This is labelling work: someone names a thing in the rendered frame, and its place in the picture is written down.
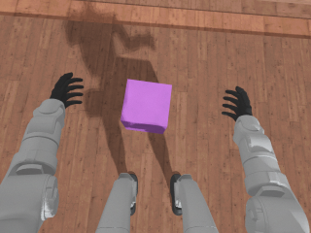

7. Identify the robot left upper arm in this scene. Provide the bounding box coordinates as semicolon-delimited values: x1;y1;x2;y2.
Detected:
0;174;59;233

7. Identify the left robot forearm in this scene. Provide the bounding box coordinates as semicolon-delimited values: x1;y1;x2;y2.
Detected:
0;98;66;189

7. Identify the right robot foot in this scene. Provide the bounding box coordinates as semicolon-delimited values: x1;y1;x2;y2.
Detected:
170;174;183;216

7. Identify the carton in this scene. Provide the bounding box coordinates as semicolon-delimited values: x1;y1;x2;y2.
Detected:
121;79;172;134

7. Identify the right robot forearm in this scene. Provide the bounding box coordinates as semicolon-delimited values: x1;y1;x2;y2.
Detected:
232;115;310;233

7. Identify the robot right upper arm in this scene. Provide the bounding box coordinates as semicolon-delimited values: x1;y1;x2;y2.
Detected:
245;195;309;233

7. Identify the robot left thigh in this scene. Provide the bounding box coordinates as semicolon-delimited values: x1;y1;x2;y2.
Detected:
95;178;137;233

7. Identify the robot right hand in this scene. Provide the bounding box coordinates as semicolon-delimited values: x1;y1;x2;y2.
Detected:
222;86;253;121

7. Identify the robot left hand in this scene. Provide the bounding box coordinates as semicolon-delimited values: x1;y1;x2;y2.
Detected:
50;72;84;109

